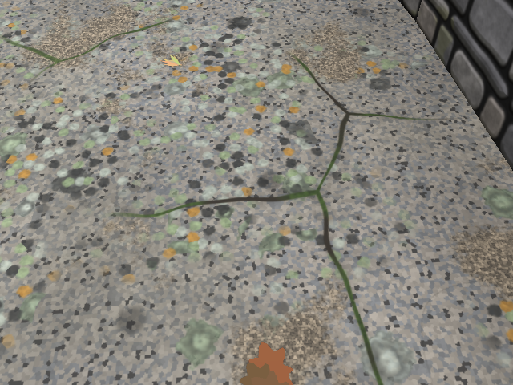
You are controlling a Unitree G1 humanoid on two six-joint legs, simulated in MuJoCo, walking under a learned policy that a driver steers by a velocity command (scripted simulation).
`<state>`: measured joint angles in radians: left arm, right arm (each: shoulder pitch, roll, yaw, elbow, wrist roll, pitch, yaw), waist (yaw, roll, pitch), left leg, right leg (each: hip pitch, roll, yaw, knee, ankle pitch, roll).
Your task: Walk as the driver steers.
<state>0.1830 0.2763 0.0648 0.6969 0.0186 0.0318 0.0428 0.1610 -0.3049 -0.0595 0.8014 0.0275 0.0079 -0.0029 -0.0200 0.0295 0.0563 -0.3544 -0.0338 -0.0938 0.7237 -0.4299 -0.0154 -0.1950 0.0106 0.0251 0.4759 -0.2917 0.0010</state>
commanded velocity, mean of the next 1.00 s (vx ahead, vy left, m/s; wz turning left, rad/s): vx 0.01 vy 0.00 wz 0.27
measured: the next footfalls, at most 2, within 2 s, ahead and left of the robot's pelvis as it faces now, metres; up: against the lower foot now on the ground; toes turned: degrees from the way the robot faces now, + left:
left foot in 0.24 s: +0.02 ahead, +0.14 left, +0.00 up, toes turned +10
right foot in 0.72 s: +0.10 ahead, -0.07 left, +0.00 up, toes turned +25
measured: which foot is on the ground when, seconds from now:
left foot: up 0.00-0.22, down 0.24-1.00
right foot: down 0.00-0.24, up 0.26-0.70, down 0.72-1.00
